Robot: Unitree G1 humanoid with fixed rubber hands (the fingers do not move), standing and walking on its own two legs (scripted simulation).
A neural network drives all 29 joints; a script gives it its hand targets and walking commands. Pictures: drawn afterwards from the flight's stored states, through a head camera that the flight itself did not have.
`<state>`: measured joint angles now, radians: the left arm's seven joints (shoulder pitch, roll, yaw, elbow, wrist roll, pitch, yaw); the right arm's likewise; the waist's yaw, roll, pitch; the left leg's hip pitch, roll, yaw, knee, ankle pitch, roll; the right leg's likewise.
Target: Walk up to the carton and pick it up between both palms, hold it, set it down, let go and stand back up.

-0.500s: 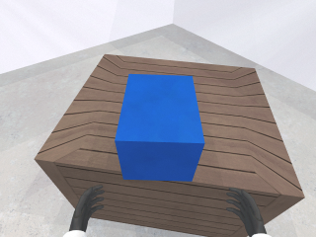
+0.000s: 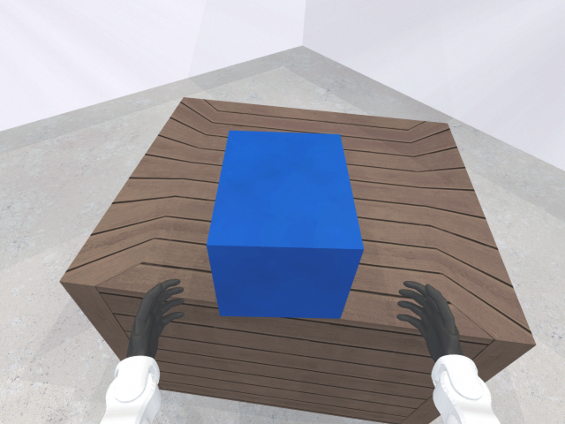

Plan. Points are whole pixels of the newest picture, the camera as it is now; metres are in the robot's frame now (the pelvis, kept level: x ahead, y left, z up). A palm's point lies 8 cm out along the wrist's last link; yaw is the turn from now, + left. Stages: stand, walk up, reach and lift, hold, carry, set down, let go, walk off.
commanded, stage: reach and lift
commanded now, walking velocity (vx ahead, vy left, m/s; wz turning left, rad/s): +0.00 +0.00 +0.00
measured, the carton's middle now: (282, 221) +0.50 +0.03 -0.03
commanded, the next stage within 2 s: none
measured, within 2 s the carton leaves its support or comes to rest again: neither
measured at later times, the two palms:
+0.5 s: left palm (149, 258) +0.34 +0.23 +0.05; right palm (430, 259) +0.36 -0.20 +0.06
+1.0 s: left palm (168, 194) +0.42 +0.21 +0.11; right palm (446, 201) +0.42 -0.22 +0.12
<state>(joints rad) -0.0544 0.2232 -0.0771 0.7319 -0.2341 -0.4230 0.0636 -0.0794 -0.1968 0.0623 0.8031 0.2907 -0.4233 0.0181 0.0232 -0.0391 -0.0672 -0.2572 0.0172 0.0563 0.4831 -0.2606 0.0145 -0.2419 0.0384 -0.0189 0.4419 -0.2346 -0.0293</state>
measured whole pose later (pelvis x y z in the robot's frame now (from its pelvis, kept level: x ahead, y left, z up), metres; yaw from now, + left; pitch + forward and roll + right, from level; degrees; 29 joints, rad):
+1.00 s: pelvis -0.01 +0.00 +0.00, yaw +0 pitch +15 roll -1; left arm -0.85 0.27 -0.01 1.11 -0.28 -0.10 0.05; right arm -0.88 -0.37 0.09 1.15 0.40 -0.06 0.00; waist 0.01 0.01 -0.22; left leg -0.49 0.01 0.04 0.39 -0.16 0.02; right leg -0.46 0.04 -0.01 0.31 -0.12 -0.02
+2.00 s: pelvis -0.03 +0.02 -0.02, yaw -2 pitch +36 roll -2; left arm -1.08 0.31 -0.08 1.41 -0.39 -0.37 0.03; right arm -1.05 -0.36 0.08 1.28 0.37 -0.27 0.04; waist 0.03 0.03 -0.32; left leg -0.99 0.00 0.05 0.48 -0.13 0.04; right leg -0.95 0.04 0.01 0.39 -0.07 0.00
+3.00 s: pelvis +0.02 +0.00 +0.00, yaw +4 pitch +29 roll -1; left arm -0.84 0.03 0.48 1.17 0.25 -0.46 0.05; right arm -0.78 -0.01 -0.51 0.99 -0.37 -0.38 -0.04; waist -0.02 0.05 -0.18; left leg -0.66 -0.02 -0.05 0.23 -0.08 0.02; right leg -0.62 0.02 -0.04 0.20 -0.08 -0.02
